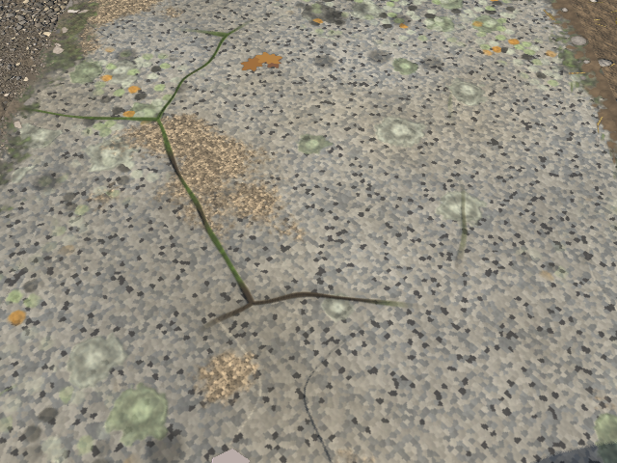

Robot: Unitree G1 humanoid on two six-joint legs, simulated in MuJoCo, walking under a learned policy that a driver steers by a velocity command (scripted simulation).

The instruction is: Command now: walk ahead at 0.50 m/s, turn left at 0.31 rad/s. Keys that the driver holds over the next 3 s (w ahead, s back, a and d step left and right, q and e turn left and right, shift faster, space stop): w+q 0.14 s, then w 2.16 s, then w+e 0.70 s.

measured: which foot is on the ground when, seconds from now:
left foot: down 0.00-0.58, up 0.60-1.00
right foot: down 0.00-0.02, up 0.04-0.54, down 0.56-1.00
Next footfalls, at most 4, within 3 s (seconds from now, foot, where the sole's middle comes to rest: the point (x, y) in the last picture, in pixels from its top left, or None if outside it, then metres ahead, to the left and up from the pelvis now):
0.56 right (366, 445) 0.51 -0.08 -0.76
1.08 left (245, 329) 0.77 0.21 -0.76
1.62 right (330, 224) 1.11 0.01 -0.76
2.16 left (239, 151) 1.38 0.29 -0.76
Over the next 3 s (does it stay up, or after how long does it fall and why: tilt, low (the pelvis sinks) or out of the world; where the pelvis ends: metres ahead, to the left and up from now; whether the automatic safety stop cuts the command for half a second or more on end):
stays up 1.69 0.16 0.03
